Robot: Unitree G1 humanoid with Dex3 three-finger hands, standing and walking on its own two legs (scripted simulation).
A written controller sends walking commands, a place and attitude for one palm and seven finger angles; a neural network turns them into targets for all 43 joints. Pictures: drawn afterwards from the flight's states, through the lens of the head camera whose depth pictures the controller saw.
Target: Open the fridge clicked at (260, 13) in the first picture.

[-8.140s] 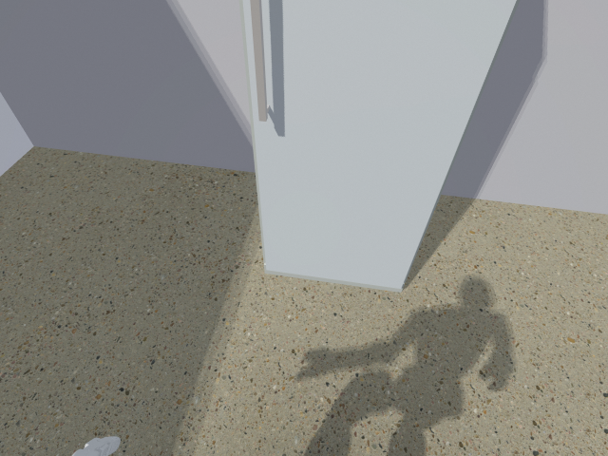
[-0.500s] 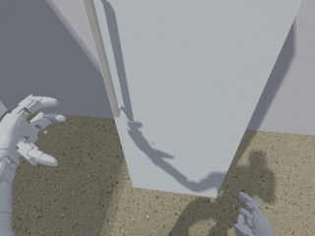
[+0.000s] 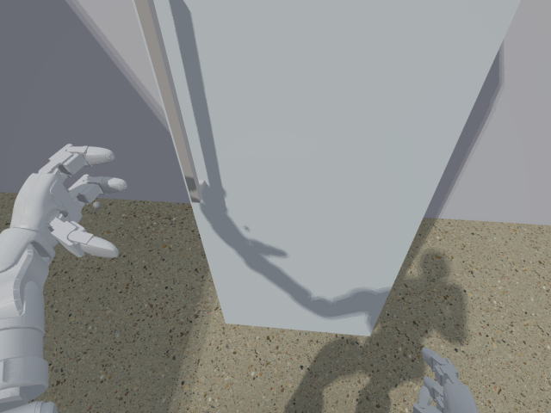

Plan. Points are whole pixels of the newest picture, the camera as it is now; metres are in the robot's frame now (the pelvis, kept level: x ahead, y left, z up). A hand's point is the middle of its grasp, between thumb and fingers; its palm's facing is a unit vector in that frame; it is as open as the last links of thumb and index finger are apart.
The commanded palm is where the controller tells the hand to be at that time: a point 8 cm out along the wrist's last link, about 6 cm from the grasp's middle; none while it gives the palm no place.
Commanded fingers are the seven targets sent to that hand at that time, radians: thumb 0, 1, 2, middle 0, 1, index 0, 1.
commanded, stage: move the hooked fingers beside the handle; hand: left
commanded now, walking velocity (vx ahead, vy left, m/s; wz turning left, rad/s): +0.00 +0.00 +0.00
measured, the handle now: (176, 104) +0.52 +0.20 +0.21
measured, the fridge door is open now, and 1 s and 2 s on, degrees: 0 0 0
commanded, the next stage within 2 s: feel for the door with the fingertips in 1.92 s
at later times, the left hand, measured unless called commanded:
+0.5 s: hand (125, 172) +0.39 +0.25 +0.17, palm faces -0.01 -1.00 -0.02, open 14.0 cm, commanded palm +0.37 +0.30 +0.16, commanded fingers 0.00 -0.50 0.30 -0.30 -1.20 -0.30 -1.20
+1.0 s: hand (143, 149) +0.46 +0.25 +0.16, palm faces -0.01 -1.00 -0.01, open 14.0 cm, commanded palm +0.44 +0.30 +0.16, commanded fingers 0.00 -0.50 0.30 -0.30 -1.20 -0.30 -1.20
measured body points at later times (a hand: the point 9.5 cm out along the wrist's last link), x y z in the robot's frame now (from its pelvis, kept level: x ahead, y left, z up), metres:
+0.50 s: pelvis +0.01 +0.01 +0.00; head +0.02 +0.00 +0.45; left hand +0.39 +0.30 +0.17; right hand +0.14 -0.25 -0.09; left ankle -0.01 +0.11 -0.74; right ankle +0.02 -0.10 -0.74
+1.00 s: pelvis +0.01 +0.01 +0.00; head +0.05 +0.01 +0.44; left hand +0.45 +0.30 +0.17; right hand +0.07 -0.27 -0.11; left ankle -0.01 +0.11 -0.74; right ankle +0.02 -0.10 -0.74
